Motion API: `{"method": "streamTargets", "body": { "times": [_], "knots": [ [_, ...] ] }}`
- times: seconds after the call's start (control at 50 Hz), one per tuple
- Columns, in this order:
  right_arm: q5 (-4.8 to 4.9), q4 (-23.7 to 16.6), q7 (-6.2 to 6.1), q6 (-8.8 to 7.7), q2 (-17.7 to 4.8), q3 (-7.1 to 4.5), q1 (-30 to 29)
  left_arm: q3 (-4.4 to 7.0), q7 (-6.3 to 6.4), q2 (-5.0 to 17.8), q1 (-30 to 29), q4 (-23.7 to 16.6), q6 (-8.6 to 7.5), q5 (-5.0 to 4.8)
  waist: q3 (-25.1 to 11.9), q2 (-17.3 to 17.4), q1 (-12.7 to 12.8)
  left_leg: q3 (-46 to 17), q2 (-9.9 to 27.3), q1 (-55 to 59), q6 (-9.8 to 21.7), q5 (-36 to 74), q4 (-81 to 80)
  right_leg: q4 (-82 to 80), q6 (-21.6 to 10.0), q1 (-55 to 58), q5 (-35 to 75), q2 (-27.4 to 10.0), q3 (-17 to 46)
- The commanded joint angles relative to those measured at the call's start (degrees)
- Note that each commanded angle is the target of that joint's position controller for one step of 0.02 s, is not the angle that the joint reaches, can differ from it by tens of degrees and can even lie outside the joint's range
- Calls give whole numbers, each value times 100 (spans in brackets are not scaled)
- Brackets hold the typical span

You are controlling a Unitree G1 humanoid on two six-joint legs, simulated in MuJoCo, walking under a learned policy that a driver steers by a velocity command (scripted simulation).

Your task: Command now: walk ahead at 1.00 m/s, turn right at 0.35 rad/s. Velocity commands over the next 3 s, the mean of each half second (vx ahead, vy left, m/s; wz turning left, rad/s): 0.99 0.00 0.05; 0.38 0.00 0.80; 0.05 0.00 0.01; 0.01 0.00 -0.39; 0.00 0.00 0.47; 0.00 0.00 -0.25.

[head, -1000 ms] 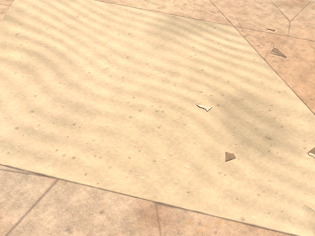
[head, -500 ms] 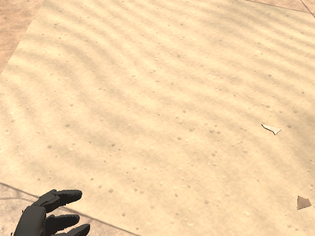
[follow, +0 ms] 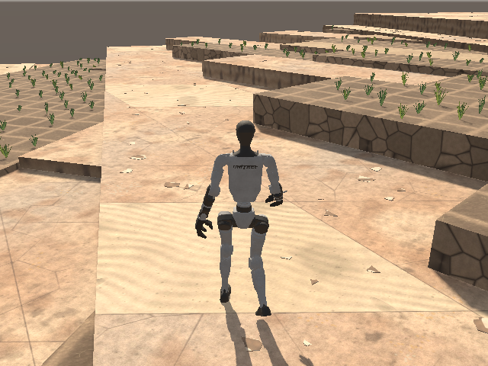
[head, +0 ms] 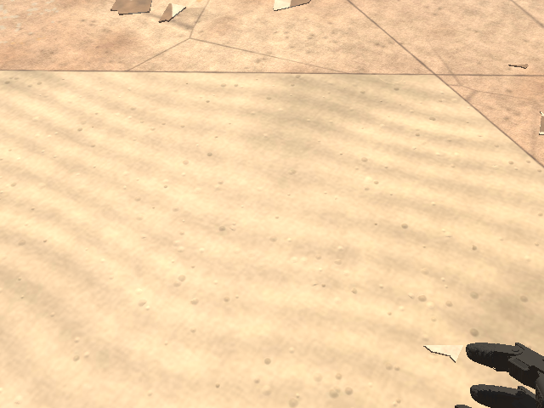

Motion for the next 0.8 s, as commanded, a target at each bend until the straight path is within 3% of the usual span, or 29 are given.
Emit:
{"method": "streamTargets", "body": {
  "times": [0.02,0.04,0.06,0.08,0.12,0.16,0.2,0.26,0.3,0.34,0.36,0.38,0.4,0.42,0.44,0.46,0.48,0.5,0.52,0.54,0.58,0.6,0.64,0.68,0.72,0.76,0.78,0.8],
  "knots": [
    [-158,382,14,132,-726,-347,2122,-42,-31,488,-1049,-890,-242,26,-511,95,-1146,-3427,1901,3861,1275,-1926,-1922,1464,16,-3817,351,-641,-315],
    [-206,464,38,102,-676,-331,1933,-45,-51,364,-1301,-1016,-282,112,-255,61,-914,-2960,1737,3287,1306,-1295,-1969,1047,-14,-3679,477,-810,-262],
    [-233,545,58,89,-484,-260,1788,-58,-91,246,-1269,-1034,-266,79,-110,253,-654,-2567,1562,2833,1283,-1028,-2128,790,-26,-3437,488,-962,-251],
    [-165,619,101,86,-272,-191,1707,-78,-110,162,-1156,-1011,-229,31,-71,450,-473,-2310,1467,2583,1275,-892,-2251,514,-28,-3310,505,-1042,-291],
    [2,730,129,79,-264,-167,1629,-147,-143,57,-1206,-1055,-185,74,196,447,-269,-2029,1509,2125,1364,-595,-2479,-20,57,-3452,605,-1260,-383],
    [29,787,75,44,-653,-258,1635,-223,-178,66,-1613,-1243,-230,193,463,330,-243,-1729,1558,1859,1424,-194,-2760,-703,183,-3700,1373,-1402,-480],
    [48,844,17,12,-856,-305,1734,-268,-238,162,-2175,-1408,-301,242,611,229,-393,-1018,1317,1442,1228,212,-3079,-1809,236,-3160,2436,-1335,-756],
    [137,1090,-10,26,-931,-283,2356,-259,-316,234,-2932,-1617,-386,195,749,166,-694,-577,1319,1331,1120,600,-3511,-2918,263,-2041,3457,-1002,-1031],
    [155,1234,-26,151,-964,-245,2616,-165,-341,416,-3133,-1743,-435,151,680,304,-658,-552,1442,2015,1042,1524,-3185,-3397,237,-1868,3224,-771,-1084],
    [53,1326,-45,273,-1206,-253,2701,39,-283,799,-2547,-1699,-442,127,8,766,-224,-565,1544,2657,856,3894,-2071,-3391,103,-1015,2517,-442,-1203],
    [-32,1373,-51,346,-1346,-254,2631,182,-216,1036,-1699,-1561,-403,80,-541,1003,349,-434,1422,2498,716,4773,-902,-3332,2,48,2050,-311,-1313],
    [-110,1268,-71,358,-1269,-200,2382,301,-114,1230,-384,-1273,-325,79,-1184,1059,1074,-389,1218,1175,488,4144,796,-2927,-81,1947,1852,-815,-946],
    [-133,1100,-75,261,-193,61,3256,447,-49,1849,416,-1058,-293,294,-2512,-711,583,-270,455,-809,239,80,3446,-3114,-711,4248,-16,-2643,1700],
    [186,1120,-47,155,-96,157,3448,367,-126,1590,651,-1008,-288,280,-3609,-1584,588,-908,281,-1282,316,-1699,4529,-4562,-974,4353,-2164,-3106,3920],
    [415,936,-101,157,-647,-44,2489,282,-102,1151,381,-878,-275,215,-2203,-1164,653,-693,539,-1982,314,-1401,4917,-5000,-650,3503,-2103,-2837,3326],
    [384,751,-137,166,-716,-68,1873,226,-86,932,47,-782,-286,193,-1257,-689,574,-484,774,-2278,295,-1025,4857,-4964,-525,2623,-1139,-2717,2344],
    [206,704,-148,208,-647,-77,1533,184,-99,746,-272,-700,-315,273,-721,-142,346,-420,1017,-2020,307,-753,4595,-5055,-455,1627,-124,-2512,1546],
    [151,700,-123,313,-526,-112,1664,137,-104,514,-631,-665,-362,419,-455,-351,-39,-492,1201,-1541,267,-533,4368,-5151,-495,814,923,-2389,906],
    [167,736,-97,460,-395,-128,1786,100,-113,270,-976,-634,-380,446,-259,-441,-292,-501,1296,-1136,210,-624,4247,-5245,-489,263,1922,-2278,276],
    [209,746,-95,607,-302,-152,1850,89,-110,136,-1319,-613,-386,375,-43,-478,-491,-464,1326,-966,151,-869,4027,-5324,-433,-115,2864,-2215,-367],
    [116,542,-95,746,-184,-137,1659,143,-57,299,-1835,-615,-435,295,396,-470,-740,-282,1326,-985,12,-675,3424,-5530,-379,-740,4161,-2188,-1170],
    [56,440,-59,739,-180,-124,1532,169,-12,420,-2051,-647,-451,296,498,-420,-809,-146,1271,-832,-24,-200,2777,-5630,-341,-985,4239,-2057,-1570],
    [-65,465,101,672,-240,-134,1416,236,98,667,-2127,-659,-438,239,227,-155,-751,254,976,17,58,1395,1255,-5479,-173,-1004,3969,-1596,-2257],
    [-60,411,281,680,-390,-204,1335,318,180,1018,-1850,-590,-407,114,-127,-88,-674,497,687,482,168,1990,653,-5192,-84,-367,4463,-1697,-2342],
    [-51,406,357,768,-743,-354,1663,401,197,1293,-1888,-625,-300,-6,-415,-186,-916,714,374,851,371,1599,518,-4392,40,277,5489,-1803,-2377],
    [-26,602,310,846,-1343,-651,2756,433,168,1341,-1965,-711,-132,-45,-937,-74,-1493,865,-19,2210,695,1142,457,-2450,233,112,5921,-1786,-2327],
    [26,680,191,865,-1525,-746,3015,342,107,1034,-1890,-674,-107,-10,-802,485,-1620,499,21,2884,853,1505,-3,-904,542,-586,3707,-1383,-2230],
    [18,533,95,804,-1839,-693,2251,131,-3,213,-1413,-740,-98,331,-114,2426,-710,-872,490,2715,1103,4539,-152,1148,786,-1817,-1393,-332,-1969]
  ]
}}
